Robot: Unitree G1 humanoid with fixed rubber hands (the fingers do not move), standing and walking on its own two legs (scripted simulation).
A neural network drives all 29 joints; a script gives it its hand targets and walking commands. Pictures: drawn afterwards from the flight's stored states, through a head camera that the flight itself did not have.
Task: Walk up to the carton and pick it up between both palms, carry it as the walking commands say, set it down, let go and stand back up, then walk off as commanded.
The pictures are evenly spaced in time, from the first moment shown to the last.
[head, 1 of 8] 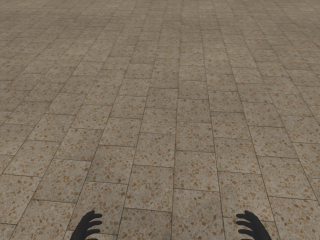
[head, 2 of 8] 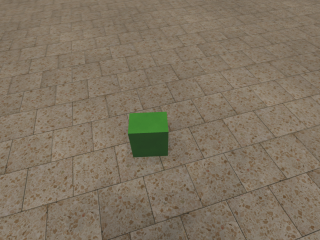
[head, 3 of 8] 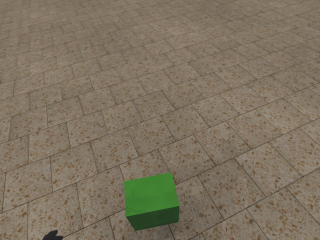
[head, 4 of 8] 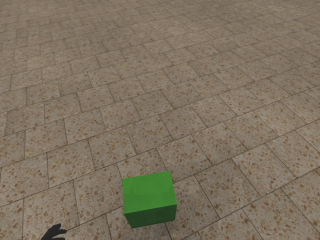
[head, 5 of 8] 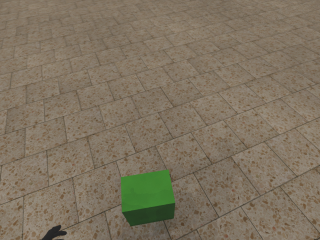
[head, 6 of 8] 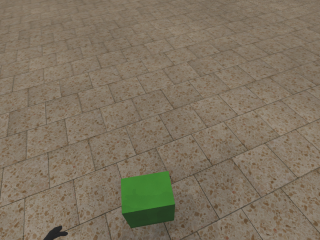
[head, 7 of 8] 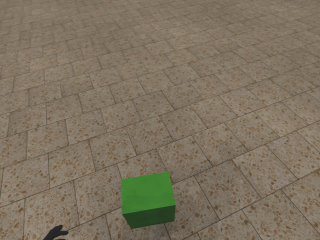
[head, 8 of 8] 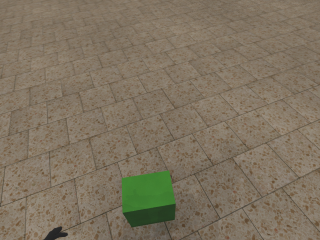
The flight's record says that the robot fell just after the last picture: no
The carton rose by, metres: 0.00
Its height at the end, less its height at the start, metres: +0.00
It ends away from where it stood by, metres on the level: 0.00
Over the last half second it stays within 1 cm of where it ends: yes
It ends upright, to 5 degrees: yes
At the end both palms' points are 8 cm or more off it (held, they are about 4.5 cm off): yes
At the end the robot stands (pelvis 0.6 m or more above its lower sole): yes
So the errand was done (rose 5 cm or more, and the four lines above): no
